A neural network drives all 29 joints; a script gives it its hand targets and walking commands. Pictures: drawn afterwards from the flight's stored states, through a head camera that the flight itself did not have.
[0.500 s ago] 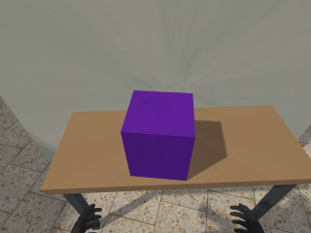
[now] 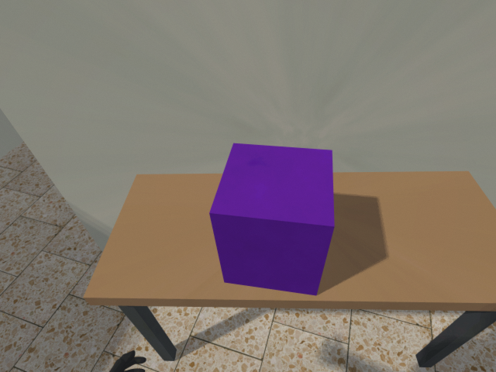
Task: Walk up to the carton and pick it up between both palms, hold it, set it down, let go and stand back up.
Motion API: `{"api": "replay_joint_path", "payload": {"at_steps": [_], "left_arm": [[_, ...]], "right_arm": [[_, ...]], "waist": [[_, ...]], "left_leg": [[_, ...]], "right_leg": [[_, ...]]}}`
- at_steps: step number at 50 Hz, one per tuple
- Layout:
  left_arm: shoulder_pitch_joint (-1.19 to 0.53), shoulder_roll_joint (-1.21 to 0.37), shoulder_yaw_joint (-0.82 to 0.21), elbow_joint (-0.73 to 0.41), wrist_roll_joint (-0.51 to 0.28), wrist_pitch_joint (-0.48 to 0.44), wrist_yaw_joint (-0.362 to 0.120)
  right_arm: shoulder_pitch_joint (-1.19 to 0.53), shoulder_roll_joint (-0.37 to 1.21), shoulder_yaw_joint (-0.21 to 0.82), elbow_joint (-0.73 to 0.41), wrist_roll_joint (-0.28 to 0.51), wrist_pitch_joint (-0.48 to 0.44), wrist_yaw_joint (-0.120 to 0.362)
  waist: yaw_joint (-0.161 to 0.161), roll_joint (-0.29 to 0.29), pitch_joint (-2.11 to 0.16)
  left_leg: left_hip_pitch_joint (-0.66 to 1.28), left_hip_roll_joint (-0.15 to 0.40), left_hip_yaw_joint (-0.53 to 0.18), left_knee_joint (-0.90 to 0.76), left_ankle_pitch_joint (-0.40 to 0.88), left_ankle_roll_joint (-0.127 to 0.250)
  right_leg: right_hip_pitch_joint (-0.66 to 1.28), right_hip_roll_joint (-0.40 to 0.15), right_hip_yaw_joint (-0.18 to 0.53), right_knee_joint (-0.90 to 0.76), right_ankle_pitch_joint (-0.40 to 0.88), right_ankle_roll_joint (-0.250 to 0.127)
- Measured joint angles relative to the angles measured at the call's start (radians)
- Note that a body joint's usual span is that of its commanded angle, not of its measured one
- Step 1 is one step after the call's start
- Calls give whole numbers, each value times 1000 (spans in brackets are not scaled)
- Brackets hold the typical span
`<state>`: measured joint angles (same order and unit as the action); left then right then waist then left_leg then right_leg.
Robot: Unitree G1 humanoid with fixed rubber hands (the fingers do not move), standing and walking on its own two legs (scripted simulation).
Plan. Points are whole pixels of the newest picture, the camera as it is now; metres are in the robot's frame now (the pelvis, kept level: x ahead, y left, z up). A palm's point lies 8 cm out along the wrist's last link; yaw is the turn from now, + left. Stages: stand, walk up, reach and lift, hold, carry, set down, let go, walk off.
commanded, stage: stand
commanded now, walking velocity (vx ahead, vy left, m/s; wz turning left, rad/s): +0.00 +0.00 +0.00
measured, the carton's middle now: (275, 219) +0.46 -0.02 -0.04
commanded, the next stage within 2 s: none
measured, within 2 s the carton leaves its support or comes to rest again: neither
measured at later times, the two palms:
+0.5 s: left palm out of the picture +0.05 +0.25 -0.11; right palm out of the picture +0.09 -0.24 -0.11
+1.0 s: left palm out of the picture +0.02 +0.24 -0.12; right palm out of the picture +0.07 -0.24 -0.12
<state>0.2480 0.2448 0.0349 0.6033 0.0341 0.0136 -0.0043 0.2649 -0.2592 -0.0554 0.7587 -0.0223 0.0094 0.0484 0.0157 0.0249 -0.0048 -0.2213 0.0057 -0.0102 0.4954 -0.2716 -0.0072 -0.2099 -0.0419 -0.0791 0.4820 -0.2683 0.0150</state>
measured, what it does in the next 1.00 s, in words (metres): stands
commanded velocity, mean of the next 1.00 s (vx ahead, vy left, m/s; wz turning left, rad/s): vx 0.00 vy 0.00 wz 0.00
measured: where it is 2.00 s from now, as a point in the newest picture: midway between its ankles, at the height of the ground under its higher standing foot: outside the picture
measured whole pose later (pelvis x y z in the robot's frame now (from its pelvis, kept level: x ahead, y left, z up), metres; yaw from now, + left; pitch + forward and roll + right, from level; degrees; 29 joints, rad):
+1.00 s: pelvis -0.01 -0.01 +0.00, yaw +4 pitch +0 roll +0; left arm 0.36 0.18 0.08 0.80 0.03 0.00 0.02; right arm 0.30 -0.19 -0.04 0.86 -0.03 -0.01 0.00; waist 0.02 0.02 -0.02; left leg -0.25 0.00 -0.08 0.49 -0.25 -0.02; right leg -0.21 -0.05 -0.15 0.47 -0.26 0.00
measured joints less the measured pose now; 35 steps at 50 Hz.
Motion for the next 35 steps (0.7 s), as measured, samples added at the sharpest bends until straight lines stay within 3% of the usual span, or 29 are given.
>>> {"api": "replay_joint_path", "payload": {"at_steps": [35], "left_arm": [[110, -51, 39, 127, -2, -14, 14]], "right_arm": [[33, 59, 13, 44, -9, -16, -30]], "waist": [[2, -11, -38]], "left_leg": [[-50, -14, -54, 13, 21, -6]], "right_leg": [[-27, -13, -54, 12, 0, -10]]}}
